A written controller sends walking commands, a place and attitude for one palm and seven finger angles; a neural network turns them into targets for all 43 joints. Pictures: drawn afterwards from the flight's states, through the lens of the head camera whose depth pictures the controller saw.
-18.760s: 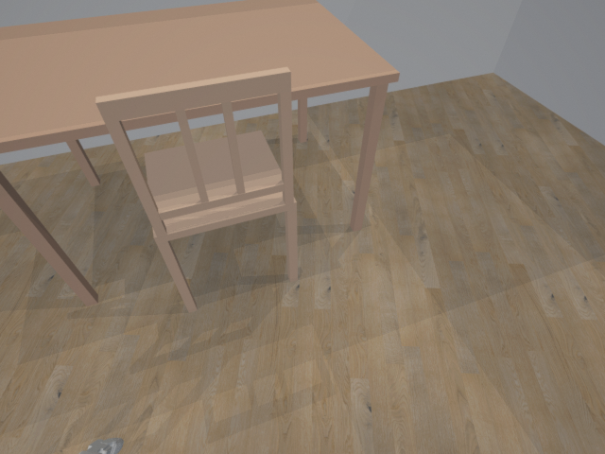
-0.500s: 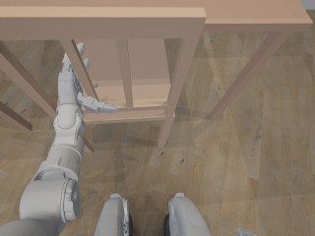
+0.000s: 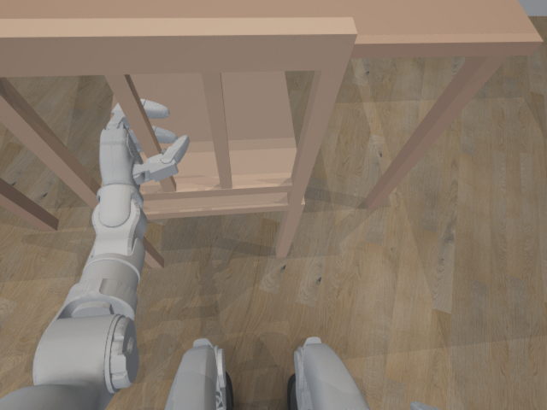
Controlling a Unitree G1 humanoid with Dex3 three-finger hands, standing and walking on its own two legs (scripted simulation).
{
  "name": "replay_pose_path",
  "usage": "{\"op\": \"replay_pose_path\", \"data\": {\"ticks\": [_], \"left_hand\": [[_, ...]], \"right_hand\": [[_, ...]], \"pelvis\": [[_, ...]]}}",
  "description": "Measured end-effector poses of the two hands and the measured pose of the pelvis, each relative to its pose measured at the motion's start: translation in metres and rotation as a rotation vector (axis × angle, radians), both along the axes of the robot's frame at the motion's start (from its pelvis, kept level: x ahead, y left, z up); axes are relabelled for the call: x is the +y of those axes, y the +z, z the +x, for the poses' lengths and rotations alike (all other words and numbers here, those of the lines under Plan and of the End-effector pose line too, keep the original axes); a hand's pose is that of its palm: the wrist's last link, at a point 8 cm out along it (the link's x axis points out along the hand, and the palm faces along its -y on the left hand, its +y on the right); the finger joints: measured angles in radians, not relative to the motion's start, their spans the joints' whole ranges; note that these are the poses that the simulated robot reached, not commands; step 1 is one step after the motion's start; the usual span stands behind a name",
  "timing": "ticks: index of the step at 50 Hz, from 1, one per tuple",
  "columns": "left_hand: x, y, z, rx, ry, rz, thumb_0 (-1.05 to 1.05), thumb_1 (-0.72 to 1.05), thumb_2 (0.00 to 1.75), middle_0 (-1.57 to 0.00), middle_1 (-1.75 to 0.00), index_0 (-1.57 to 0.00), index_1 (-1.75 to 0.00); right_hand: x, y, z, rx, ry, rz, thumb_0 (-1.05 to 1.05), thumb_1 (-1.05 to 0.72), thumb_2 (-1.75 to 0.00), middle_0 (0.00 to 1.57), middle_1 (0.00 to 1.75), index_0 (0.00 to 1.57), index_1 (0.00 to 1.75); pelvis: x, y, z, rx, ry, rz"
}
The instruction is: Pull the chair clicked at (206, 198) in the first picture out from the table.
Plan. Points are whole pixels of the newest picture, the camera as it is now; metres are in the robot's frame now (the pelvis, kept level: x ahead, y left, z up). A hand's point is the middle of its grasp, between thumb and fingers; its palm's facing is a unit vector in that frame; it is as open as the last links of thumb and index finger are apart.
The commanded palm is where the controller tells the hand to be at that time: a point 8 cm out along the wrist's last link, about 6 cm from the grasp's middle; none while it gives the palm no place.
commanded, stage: hook a spindle and tug to test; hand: left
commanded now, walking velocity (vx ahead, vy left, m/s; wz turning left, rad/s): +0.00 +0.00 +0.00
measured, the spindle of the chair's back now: (149, 143) +0.50 +0.16 +0.02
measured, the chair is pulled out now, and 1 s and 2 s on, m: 0.00 0.04 0.19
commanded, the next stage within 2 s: step backward, pulling the chair out in 0.72 s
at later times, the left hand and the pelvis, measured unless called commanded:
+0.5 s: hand (165, 154) +0.47 +0.13 +0.03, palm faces +0.04 -1.00 -0.01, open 5.0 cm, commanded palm +0.42 +0.17 +0.03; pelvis +0.02 +0.00 +0.01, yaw +0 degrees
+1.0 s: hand (167, 172) +0.43 +0.12 +0.04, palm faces +0.03 -0.99 -0.13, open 5.2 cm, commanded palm +0.41 +0.18 +0.03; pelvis +0.04 +0.00 +0.07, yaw +1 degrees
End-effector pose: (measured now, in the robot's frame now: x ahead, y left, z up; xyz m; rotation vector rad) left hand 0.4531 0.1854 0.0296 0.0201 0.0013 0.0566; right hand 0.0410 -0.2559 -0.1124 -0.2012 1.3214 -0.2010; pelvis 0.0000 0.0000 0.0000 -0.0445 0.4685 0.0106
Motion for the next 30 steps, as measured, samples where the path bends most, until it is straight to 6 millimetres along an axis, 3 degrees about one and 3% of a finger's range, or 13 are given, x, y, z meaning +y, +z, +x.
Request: {"op": "replay_pose_path", "data": {"ticks": [9,22,30], "left_hand": [[0.000,0.000,0.000,-0.001,0.003,-0.001,0.00,0.76,0.84,-0.49,-1.45,-0.45,-1.45],[0.000,0.000,-0.001,0.008,-0.009,-0.010,0.01,0.77,0.81,-0.46,-1.45,-0.44,-1.45],[-0.004,0.001,-0.013,0.017,-0.016,-0.013,0.01,0.77,0.79,-0.43,-1.45,-0.44,-1.45]], "right_hand": [[0.004,0.001,0.007,0.005,0.006,0.006,0.00,-0.91,-0.90,0.20,0.30,0.20,0.29],[0.006,0.007,0.026,-0.026,0.005,0.014,0.00,-0.91,-0.90,0.20,0.30,0.20,0.29],[0.009,0.013,0.043,-0.053,0.007,0.031,0.00,-0.91,-0.90,0.20,0.30,0.20,0.29]], "pelvis": [[0.003,0.002,0.005,0.004,0.001,-0.001],[0.004,0.007,0.013,0.004,-0.004,0.001],[0.005,0.013,0.023,-0.001,-0.009,0.005]]}}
